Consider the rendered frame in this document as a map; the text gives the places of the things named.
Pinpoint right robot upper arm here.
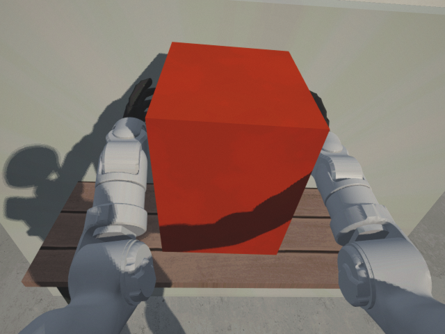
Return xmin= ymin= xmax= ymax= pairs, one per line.
xmin=337 ymin=237 xmax=445 ymax=334

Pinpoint carton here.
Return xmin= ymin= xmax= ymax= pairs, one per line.
xmin=145 ymin=42 xmax=330 ymax=255

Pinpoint left robot upper arm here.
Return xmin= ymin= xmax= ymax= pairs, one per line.
xmin=18 ymin=239 xmax=156 ymax=334

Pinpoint table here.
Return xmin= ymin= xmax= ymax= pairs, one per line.
xmin=21 ymin=181 xmax=343 ymax=304

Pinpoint robot left forearm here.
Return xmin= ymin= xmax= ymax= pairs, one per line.
xmin=68 ymin=117 xmax=149 ymax=298

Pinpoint right robot hand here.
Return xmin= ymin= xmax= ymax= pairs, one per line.
xmin=310 ymin=91 xmax=330 ymax=132

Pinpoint left robot hand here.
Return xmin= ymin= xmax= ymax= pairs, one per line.
xmin=123 ymin=78 xmax=156 ymax=124

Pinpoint robot right forearm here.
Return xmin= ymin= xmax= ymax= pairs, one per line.
xmin=311 ymin=132 xmax=432 ymax=291

